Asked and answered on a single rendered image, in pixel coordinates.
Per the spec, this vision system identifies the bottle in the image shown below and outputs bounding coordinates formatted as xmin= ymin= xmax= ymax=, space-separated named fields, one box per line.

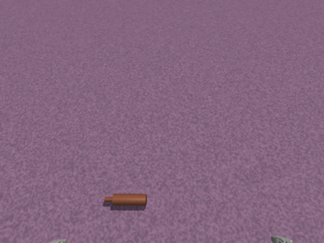
xmin=104 ymin=194 xmax=147 ymax=206

